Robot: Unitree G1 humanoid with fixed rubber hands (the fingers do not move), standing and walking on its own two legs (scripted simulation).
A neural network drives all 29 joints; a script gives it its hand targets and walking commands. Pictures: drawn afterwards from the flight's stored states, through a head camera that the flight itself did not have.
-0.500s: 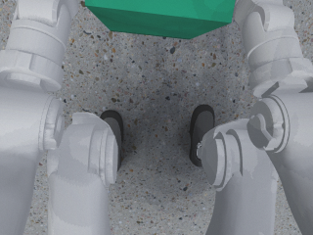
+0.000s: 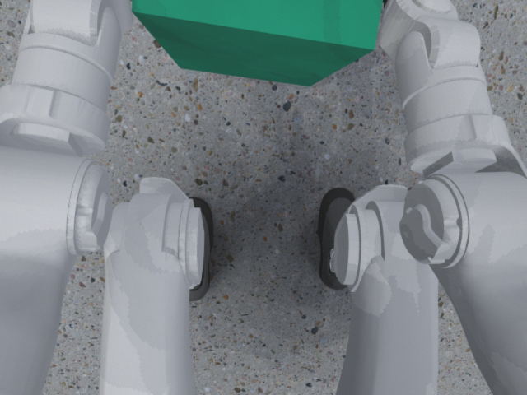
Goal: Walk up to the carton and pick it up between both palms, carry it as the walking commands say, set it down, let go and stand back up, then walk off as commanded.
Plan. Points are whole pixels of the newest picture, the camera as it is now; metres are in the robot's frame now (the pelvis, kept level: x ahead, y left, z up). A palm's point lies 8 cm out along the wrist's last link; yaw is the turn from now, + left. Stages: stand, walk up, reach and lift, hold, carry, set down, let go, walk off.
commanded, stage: reach and lift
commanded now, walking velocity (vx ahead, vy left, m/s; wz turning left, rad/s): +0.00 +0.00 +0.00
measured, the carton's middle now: out of the picture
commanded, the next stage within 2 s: none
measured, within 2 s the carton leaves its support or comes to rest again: neither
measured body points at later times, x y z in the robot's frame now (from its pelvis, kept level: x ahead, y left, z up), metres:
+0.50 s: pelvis -0.01 -0.01 +0.02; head +0.32 -0.01 +0.31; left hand +0.58 +0.15 -0.07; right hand +0.55 -0.15 -0.09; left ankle +0.13 +0.13 -0.35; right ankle +0.16 -0.16 -0.35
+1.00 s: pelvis -0.02 -0.02 +0.07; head +0.29 +0.00 +0.38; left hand +0.55 +0.15 +0.00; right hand +0.53 -0.15 -0.01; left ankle +0.13 +0.13 -0.35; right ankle +0.16 -0.16 -0.35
